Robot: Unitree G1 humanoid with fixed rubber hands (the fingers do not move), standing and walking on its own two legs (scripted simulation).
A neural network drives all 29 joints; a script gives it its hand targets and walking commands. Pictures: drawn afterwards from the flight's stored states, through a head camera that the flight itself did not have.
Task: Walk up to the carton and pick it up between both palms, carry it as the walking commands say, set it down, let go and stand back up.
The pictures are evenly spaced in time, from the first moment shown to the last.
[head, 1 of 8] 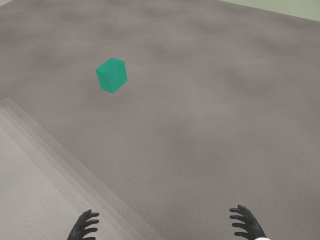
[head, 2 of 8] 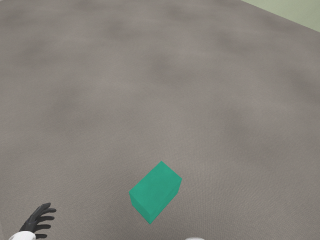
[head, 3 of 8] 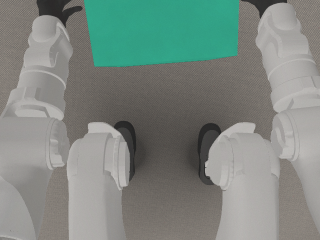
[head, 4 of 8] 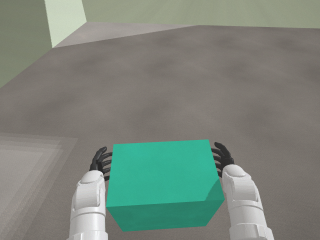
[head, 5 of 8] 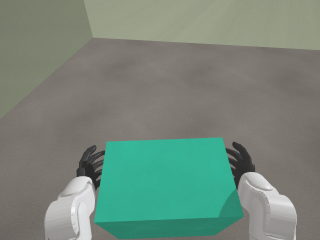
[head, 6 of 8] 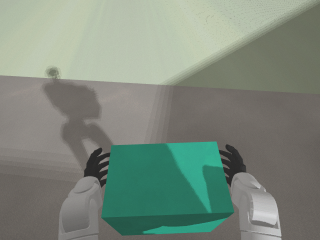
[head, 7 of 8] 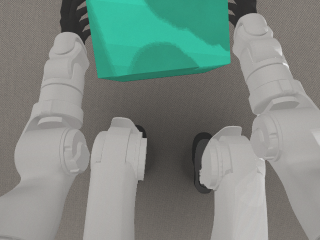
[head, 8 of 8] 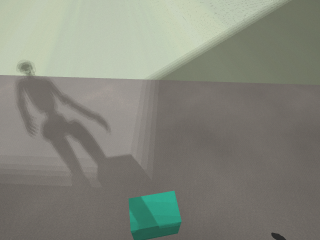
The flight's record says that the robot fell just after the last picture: no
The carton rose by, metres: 0.70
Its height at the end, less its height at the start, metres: +0.00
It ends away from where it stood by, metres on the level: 0.93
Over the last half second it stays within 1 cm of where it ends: yes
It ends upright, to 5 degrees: yes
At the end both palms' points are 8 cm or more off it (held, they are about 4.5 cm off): yes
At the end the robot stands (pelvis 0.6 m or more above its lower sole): yes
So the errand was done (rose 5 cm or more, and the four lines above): yes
